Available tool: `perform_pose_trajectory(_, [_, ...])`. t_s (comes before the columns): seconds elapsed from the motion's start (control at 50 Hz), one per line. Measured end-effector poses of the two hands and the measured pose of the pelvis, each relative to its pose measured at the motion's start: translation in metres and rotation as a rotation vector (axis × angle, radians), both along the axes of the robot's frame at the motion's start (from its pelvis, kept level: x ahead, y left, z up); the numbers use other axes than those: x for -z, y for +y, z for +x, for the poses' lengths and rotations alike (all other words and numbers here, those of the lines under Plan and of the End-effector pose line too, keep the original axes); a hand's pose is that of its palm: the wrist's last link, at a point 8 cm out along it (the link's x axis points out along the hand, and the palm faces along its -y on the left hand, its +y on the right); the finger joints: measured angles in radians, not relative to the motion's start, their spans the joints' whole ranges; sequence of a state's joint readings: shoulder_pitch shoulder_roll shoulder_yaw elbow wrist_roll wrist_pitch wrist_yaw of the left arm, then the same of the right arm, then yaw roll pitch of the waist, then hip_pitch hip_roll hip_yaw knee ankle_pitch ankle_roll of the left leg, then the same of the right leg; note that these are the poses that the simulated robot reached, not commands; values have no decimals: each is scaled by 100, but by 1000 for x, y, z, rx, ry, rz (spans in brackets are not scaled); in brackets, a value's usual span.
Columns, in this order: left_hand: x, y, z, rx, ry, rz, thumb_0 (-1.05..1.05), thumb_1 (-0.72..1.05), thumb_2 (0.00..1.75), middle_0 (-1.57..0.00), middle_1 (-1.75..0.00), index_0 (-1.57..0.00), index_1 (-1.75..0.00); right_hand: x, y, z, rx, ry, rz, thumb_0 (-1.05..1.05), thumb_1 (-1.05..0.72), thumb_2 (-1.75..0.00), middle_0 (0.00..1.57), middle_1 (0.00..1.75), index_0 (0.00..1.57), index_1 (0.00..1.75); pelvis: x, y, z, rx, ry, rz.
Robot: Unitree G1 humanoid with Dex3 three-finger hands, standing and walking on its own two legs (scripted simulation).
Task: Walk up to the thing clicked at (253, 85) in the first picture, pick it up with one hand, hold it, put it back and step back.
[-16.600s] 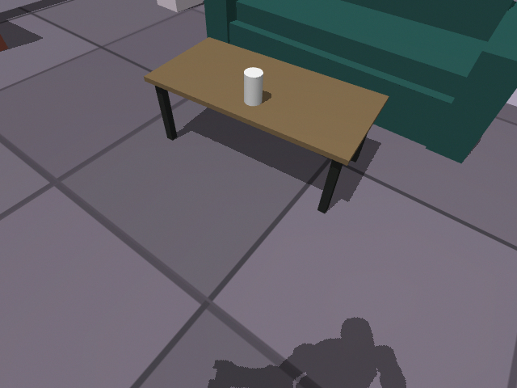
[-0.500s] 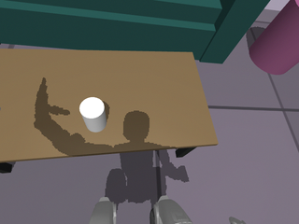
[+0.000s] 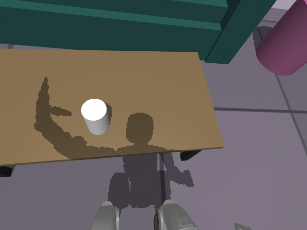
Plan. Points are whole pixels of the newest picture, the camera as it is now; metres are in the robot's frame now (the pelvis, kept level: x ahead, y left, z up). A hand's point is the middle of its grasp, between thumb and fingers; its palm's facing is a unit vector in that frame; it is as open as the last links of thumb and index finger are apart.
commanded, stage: go down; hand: left
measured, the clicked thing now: (96, 118) +0.49 +0.15 -0.23
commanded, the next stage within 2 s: none
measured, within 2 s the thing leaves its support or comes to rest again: neither
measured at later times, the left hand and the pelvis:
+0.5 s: hand out of the picture +0.44 +0.35 +0.07, palm faces +0.10 -1.00 -0.01, open 16.9 cm; pelvis +0.00 +0.00 +0.00, yaw +0 degrees
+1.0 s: hand out of the picture +0.44 +0.34 +0.07, palm faces +0.07 -1.00 +0.00, open 17.0 cm; pelvis +0.00 +0.00 -0.01, yaw +0 degrees
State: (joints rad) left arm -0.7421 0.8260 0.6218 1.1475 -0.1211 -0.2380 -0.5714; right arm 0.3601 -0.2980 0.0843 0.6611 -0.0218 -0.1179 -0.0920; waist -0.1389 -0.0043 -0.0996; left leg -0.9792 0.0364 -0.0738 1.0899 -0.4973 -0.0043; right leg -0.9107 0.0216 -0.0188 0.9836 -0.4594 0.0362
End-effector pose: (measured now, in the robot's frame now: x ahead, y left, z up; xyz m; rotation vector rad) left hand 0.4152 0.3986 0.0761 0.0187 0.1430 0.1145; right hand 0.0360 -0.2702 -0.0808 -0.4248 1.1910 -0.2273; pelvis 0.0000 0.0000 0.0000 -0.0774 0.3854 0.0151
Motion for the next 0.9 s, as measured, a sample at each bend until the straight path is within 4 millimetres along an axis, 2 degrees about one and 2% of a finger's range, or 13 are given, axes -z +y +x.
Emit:
perform_pose_trajectory(0.28, [6, 1, -8, 4, -29, -7, -1, -39, 8, -6, -4, -4, -6, 3, -4, 10, -15, -13, -8, 1, -88, -90, 21, 30, 20, 30, 3, -2, 0, -2, 4, 2])
perform_pose_trajectory(0.44, [1, -2, -6, 16, -53, -11, -1, -39, 8, -6, -4, -4, -6, 4, -5, 15, -22, -31, -14, 1, -88, -90, 21, 30, 20, 30, 4, -3, -1, -6, 4, 1])
perform_pose_trajectory(0.9, [3, -2, -2, 37, -84, -12, -1, -41, 7, -6, -4, -4, -5, 9, -4, 3, -9, -2, -12, 1, -88, -90, 21, 30, 20, 30, 8, -4, -3, -2, 20, 0])
